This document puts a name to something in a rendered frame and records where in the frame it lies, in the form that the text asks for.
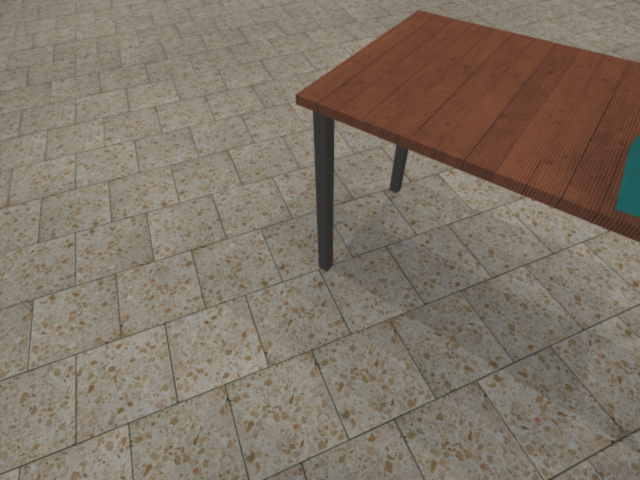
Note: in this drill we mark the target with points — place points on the carton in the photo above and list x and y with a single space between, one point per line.
629 195

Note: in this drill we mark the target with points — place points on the table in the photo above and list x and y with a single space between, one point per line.
548 121

